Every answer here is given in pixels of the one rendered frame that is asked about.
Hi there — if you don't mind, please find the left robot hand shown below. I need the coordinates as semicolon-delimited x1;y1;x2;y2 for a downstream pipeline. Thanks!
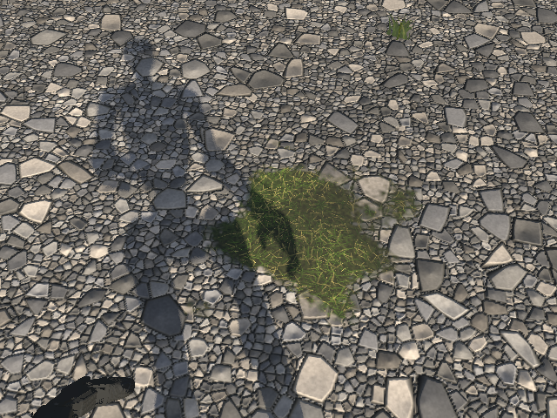
31;376;135;418

